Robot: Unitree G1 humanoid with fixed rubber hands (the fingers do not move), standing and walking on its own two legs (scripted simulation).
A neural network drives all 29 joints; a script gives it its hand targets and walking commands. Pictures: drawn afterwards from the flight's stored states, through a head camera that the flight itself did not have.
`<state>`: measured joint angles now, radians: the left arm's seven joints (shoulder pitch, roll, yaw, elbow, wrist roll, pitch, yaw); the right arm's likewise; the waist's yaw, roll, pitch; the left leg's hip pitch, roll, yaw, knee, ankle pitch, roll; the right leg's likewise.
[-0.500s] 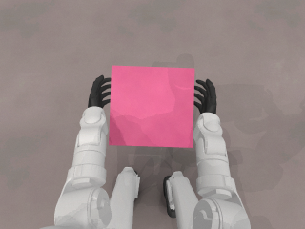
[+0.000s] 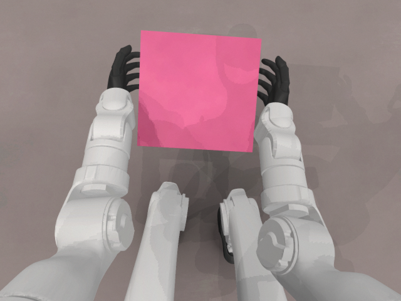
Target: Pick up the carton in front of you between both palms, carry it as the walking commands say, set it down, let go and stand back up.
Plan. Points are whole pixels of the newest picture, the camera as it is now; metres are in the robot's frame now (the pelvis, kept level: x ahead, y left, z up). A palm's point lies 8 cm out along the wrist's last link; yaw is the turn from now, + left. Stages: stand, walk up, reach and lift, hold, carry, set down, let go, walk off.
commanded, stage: set down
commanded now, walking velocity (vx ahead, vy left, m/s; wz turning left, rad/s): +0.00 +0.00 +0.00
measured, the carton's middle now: (197, 100) +0.49 +0.05 -0.19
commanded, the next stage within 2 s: none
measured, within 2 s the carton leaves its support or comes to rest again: rests again in 1.22 s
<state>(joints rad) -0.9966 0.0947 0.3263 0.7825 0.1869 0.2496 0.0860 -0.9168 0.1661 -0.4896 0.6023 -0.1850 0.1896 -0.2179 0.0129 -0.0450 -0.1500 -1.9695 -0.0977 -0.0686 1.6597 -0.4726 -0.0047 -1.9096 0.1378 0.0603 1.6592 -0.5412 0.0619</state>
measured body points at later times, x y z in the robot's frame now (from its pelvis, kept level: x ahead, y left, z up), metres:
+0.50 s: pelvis -0.02 +0.00 -0.10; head +0.33 +0.06 +0.17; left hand +0.52 +0.21 -0.26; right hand +0.51 -0.09 -0.25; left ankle +0.10 +0.11 -0.49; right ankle +0.08 -0.13 -0.49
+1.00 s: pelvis -0.02 +0.00 -0.14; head +0.33 +0.04 +0.13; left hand +0.53 +0.21 -0.30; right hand +0.52 -0.09 -0.29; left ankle +0.10 +0.11 -0.49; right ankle +0.08 -0.13 -0.49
